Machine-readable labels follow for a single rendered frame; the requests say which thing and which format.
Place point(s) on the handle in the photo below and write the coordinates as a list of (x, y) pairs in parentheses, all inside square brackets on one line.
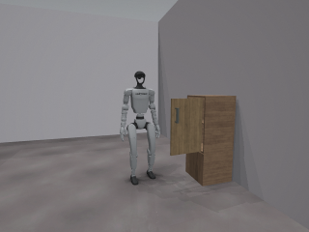
[(177, 115)]

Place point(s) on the cupboard door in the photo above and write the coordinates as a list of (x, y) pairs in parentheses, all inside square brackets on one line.
[(186, 135)]

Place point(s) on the right robot upper arm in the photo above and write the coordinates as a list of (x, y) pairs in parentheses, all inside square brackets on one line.
[(127, 93)]

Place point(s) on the robot right shin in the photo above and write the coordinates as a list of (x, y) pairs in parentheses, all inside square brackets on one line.
[(133, 164)]

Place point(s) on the robot left hand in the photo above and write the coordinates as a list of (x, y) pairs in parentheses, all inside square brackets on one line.
[(157, 130)]

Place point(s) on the robot right hand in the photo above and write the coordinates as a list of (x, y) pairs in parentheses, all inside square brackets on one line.
[(122, 131)]

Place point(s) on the left robot upper arm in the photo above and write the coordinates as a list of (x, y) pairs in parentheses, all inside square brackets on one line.
[(151, 98)]

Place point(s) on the humanoid robot head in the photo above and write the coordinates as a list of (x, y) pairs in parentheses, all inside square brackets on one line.
[(139, 75)]

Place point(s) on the robot right forearm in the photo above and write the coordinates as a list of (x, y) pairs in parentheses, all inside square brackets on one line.
[(123, 117)]

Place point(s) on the robot left forearm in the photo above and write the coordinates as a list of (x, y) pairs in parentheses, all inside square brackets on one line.
[(155, 121)]

